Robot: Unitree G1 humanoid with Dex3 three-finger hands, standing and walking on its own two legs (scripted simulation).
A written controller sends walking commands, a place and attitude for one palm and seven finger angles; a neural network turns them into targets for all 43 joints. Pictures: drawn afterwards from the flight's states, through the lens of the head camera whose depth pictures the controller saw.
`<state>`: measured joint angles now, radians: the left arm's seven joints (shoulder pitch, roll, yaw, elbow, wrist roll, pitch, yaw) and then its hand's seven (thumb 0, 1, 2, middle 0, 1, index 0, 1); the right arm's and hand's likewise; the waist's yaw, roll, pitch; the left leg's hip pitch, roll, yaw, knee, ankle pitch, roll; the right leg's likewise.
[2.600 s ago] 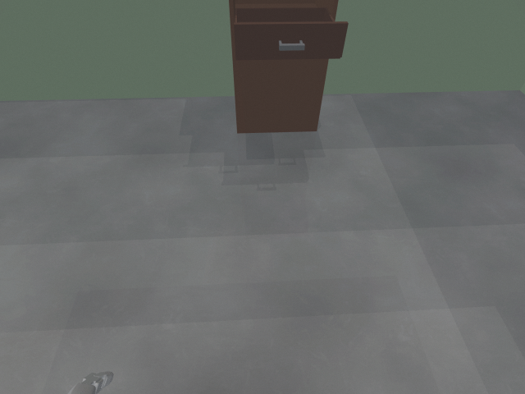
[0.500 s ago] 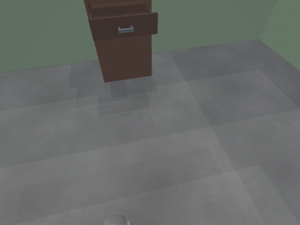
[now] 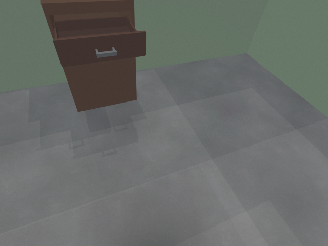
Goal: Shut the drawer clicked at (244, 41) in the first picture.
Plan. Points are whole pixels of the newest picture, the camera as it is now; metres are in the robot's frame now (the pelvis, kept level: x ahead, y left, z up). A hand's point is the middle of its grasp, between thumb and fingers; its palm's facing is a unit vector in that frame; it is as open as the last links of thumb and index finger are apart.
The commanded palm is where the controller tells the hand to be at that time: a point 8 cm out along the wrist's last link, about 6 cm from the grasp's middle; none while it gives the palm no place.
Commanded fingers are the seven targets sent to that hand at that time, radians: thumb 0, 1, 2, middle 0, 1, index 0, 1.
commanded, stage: walk to a spot facing it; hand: left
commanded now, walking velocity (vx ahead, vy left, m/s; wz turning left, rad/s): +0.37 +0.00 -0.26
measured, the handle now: (106, 51) +1.01 +0.38 -0.08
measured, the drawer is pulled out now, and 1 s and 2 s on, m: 0.30 0.30 0.30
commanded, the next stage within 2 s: turn to face it in 1.12 s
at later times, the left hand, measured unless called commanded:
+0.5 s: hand (142, 180) +0.36 +0.09 -0.18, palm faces -0.19 -0.97 -0.13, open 7.4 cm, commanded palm none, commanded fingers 0.00 0.90 0.90 -0.20 -0.30 -0.20 -0.30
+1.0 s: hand (127, 167) +0.41 +0.16 -0.19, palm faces -0.07 -0.99 -0.13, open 7.4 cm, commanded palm none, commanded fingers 0.00 0.90 0.90 -0.20 -0.30 -0.20 -0.30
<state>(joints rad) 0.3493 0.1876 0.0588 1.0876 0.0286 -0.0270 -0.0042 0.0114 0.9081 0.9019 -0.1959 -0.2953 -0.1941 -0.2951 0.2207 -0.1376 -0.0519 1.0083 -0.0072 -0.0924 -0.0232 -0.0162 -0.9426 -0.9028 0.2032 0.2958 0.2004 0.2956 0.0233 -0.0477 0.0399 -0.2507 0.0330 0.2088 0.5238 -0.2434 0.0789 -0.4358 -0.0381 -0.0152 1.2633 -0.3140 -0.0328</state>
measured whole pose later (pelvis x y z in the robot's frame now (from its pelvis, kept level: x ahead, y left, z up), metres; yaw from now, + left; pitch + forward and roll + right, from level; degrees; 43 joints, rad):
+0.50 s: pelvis +0.22 -0.05 -0.02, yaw -8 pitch -1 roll -1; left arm 0.10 0.15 0.04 1.01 0.03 -0.06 -0.02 0.01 0.91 0.90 -0.20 -0.30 -0.19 -0.30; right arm 0.56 -0.06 -0.01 1.21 -0.01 -0.05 -0.01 0.01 -0.91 -0.90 0.20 0.30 0.20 0.30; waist -0.06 -0.01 0.08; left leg -0.05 0.14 0.25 0.82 -0.50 -0.02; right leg -0.41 -0.02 -0.17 0.63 -0.19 -0.08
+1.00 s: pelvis +0.43 -0.02 -0.01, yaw -9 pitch -3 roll -1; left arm 0.36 0.18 0.05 1.14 0.02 -0.02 -0.01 0.01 0.91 0.90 -0.20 -0.30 -0.19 -0.30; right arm 0.19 -0.18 -0.04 0.98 -0.03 -0.08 0.01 0.01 -0.92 -0.90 0.20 0.29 0.19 0.29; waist 0.02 -0.04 0.05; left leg -0.32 0.11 0.19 0.63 -0.26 0.03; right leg -0.31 -0.05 -0.06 1.10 -0.44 -0.03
